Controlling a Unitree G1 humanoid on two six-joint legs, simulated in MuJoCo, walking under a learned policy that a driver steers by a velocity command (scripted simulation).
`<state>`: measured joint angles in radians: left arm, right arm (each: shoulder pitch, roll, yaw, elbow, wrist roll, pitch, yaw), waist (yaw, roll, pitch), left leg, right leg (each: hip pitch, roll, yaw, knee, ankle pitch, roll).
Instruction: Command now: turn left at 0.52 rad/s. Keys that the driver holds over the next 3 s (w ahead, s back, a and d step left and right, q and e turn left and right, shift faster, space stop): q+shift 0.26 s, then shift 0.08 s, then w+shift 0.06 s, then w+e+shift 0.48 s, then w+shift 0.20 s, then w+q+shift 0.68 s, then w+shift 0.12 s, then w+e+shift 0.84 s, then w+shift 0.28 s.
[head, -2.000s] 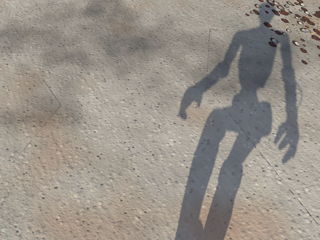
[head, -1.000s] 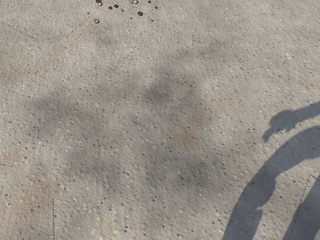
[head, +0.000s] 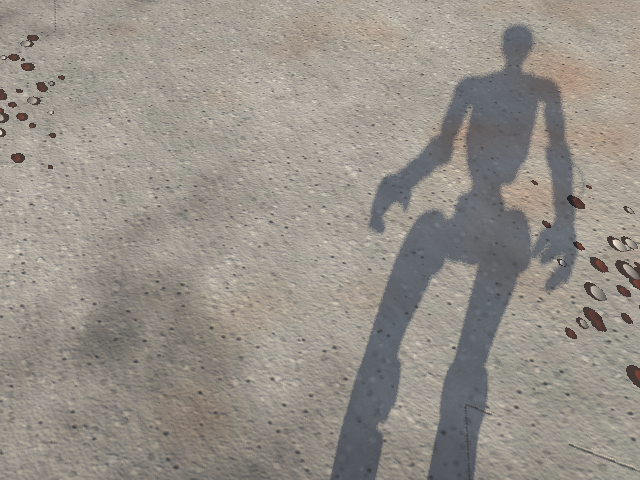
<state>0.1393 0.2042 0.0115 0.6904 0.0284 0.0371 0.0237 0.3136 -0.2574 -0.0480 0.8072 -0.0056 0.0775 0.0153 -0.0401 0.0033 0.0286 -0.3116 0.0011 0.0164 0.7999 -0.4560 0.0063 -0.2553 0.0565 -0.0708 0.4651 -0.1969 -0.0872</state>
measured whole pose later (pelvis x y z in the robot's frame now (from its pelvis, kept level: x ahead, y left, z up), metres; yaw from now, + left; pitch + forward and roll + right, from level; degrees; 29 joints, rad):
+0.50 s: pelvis +0.01 +0.02 +0.01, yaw +20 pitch +1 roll +0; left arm 0.22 0.31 0.05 0.75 0.03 0.04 -0.02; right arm 0.29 -0.29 -0.07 0.71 -0.03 0.02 0.01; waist -0.02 -0.01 -0.02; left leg -0.15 -0.11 -0.19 0.40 -0.26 0.08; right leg -0.41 0.00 0.00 0.76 -0.33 0.02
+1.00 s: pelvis +0.29 +0.02 -0.01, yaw -1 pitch +5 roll +2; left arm 0.57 0.26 0.05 0.89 -0.01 -0.07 0.00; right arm -0.03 -0.28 0.00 0.61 -0.04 -0.04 0.05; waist 0.14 0.02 0.01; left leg -0.70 0.03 0.00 0.61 -0.02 -0.01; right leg 0.17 0.08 0.29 0.15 -0.36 -0.13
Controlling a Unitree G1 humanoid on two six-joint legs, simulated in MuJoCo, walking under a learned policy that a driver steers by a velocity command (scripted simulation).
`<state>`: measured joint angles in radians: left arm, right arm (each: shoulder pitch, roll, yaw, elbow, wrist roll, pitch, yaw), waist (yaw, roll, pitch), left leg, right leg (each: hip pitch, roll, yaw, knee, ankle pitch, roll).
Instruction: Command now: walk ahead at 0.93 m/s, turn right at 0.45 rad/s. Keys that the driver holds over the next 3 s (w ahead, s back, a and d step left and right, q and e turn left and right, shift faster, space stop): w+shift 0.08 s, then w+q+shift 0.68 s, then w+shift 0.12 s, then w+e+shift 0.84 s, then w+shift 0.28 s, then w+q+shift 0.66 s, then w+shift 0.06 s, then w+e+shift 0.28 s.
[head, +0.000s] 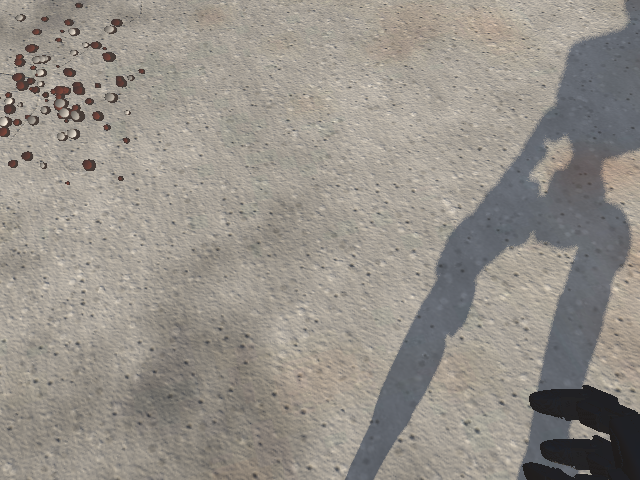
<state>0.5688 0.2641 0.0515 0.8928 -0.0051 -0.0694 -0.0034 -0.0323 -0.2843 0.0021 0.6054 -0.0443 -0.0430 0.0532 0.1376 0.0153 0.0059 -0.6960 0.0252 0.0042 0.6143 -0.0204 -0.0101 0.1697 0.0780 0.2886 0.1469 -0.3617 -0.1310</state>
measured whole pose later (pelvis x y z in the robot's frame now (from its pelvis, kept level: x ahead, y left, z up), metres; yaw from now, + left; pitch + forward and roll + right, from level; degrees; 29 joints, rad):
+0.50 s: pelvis +0.46 +0.00 -0.01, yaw +10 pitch +3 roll +0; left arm -0.07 0.25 -0.02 0.61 0.07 -0.10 -0.01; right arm 0.57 -0.29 -0.07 0.91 0.01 -0.07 0.02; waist -0.13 0.02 0.00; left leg -0.05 -0.07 -0.20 0.74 -0.46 0.08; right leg -0.50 -0.03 0.02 0.60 -0.20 0.01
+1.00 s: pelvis +0.89 +0.15 -0.02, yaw +30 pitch +0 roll +0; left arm 0.34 0.24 0.01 0.83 0.01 -0.07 0.00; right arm 0.18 -0.29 -0.04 0.77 -0.05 -0.03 0.02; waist 0.05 0.00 0.06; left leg -0.40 -0.12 0.12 0.67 -0.26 0.16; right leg -0.30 -0.06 0.03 1.43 -0.31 -0.04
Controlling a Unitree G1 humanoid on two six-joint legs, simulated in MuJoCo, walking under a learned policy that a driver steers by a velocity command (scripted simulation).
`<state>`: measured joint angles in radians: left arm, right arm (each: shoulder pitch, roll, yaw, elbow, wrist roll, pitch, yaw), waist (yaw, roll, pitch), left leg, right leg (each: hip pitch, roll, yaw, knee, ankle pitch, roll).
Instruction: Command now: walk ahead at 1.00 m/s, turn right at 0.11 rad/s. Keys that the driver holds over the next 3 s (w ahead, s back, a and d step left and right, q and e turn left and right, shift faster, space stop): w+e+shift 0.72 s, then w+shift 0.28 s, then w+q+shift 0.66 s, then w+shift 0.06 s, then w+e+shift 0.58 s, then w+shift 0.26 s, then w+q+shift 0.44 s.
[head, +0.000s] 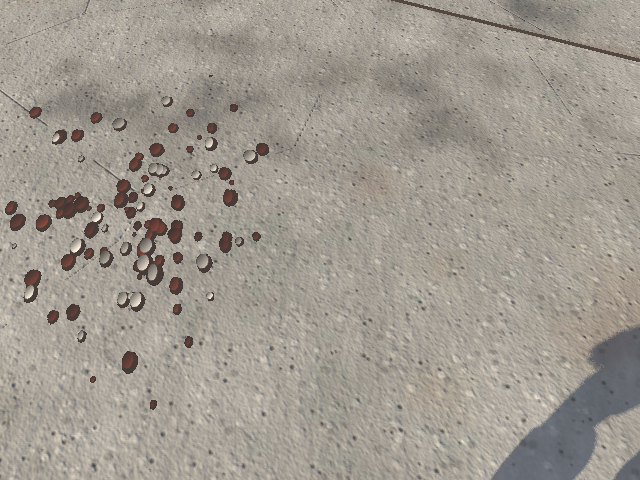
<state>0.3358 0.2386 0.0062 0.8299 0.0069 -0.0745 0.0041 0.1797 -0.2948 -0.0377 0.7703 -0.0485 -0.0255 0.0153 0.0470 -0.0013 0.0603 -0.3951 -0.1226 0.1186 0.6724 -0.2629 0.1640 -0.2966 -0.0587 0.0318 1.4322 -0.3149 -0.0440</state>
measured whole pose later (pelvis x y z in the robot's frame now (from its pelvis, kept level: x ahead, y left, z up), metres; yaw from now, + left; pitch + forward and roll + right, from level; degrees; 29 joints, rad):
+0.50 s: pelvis +0.46 -0.09 +0.01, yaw -22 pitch -1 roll -1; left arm 0.40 0.33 0.07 0.89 0.02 -0.02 -0.01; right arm 0.12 -0.23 0.03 0.69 -0.06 -0.10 0.00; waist 0.04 -0.01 0.03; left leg -0.50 0.05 -0.10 1.37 -0.34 -0.02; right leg -0.26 0.22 -0.01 0.51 -0.23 -0.20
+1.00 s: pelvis +0.90 -0.23 +0.03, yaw -42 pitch +2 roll +2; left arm 0.10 0.34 0.03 0.68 0.05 -0.04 -0.05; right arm 0.48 -0.32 -0.05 0.87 -0.03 -0.10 0.00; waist -0.06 -0.05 -0.02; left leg -0.10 -0.02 0.06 0.35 -0.29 -0.01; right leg -0.66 0.01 0.08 1.12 -0.25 -0.08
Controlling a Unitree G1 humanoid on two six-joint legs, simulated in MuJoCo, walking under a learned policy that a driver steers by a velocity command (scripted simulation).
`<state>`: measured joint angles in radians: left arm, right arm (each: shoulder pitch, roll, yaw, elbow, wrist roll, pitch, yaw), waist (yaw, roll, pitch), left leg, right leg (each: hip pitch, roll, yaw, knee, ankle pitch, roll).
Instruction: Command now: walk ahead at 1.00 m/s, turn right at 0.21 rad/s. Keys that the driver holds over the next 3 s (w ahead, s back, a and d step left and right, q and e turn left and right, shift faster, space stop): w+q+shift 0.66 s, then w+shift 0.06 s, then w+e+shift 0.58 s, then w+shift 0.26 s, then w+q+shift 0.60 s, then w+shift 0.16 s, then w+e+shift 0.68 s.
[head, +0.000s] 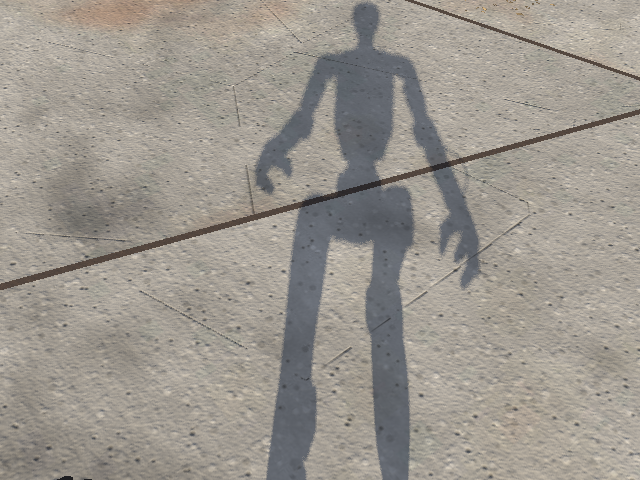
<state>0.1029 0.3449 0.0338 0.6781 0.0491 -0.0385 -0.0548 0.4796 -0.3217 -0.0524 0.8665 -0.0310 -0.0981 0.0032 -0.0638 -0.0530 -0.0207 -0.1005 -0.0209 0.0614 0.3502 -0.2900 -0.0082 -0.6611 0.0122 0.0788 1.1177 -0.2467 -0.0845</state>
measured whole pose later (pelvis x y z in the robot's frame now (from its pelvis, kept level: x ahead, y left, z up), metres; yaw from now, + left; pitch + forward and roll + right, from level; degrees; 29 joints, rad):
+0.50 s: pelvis +0.46 +0.01 -0.01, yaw +16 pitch +1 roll -2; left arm 0.48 0.32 0.06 0.91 0.02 -0.11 0.00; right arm 0.09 -0.33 -0.05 0.71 -0.02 -0.01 0.08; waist 0.05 0.03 0.01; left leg -0.80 0.10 0.08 0.95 0.01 0.10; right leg 0.14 0.03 -0.25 0.21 -0.37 0.00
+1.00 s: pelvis +0.90 +0.19 -0.02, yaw +26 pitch +1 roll +1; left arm 0.08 0.26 -0.01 0.70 0.01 -0.05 -0.05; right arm 0.44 -0.28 -0.04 0.87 -0.01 -0.12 0.01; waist -0.07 -0.02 0.05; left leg 0.25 -0.15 0.04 0.06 -0.33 0.13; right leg -0.76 -0.08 -0.08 0.63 0.16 -0.10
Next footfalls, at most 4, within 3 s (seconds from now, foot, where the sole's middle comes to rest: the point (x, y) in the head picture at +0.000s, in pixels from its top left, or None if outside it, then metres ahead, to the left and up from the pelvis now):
0.18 right None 0.37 -0.11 -0.78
0.62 left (239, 376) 0.75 0.16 -0.78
1.10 right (205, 231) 1.20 0.26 -0.78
1.52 left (133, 143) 1.59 0.51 -0.78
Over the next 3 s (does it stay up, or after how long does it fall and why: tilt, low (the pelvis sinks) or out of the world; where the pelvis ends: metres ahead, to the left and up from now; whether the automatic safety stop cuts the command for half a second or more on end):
stays up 2.71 0.81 -0.01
